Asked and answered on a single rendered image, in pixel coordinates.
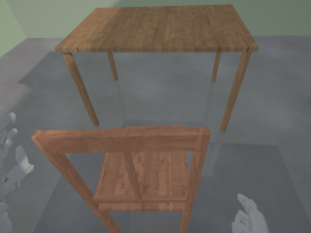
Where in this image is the table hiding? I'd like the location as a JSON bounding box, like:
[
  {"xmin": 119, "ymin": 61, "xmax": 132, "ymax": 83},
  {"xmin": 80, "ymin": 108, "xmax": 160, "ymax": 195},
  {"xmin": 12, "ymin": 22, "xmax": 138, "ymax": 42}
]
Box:
[{"xmin": 54, "ymin": 4, "xmax": 259, "ymax": 132}]

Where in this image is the robot right hand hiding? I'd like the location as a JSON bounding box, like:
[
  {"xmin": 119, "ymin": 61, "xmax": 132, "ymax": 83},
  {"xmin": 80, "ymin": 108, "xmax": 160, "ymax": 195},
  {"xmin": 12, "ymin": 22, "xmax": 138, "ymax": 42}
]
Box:
[{"xmin": 231, "ymin": 193, "xmax": 270, "ymax": 233}]

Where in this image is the chair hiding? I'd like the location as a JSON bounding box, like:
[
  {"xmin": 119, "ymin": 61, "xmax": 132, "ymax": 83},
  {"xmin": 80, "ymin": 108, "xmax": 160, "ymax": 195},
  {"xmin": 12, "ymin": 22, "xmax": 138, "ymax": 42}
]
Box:
[{"xmin": 31, "ymin": 125, "xmax": 211, "ymax": 233}]

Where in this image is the robot left hand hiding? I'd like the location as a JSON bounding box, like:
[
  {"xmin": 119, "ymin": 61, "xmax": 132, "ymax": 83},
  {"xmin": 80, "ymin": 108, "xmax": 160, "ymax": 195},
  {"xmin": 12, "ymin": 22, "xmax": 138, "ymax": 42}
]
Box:
[{"xmin": 0, "ymin": 113, "xmax": 34, "ymax": 203}]

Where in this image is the robot left forearm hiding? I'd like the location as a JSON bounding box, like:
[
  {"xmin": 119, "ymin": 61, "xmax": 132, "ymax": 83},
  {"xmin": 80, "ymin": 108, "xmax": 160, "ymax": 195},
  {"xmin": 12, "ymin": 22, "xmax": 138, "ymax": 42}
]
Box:
[{"xmin": 0, "ymin": 202, "xmax": 14, "ymax": 233}]

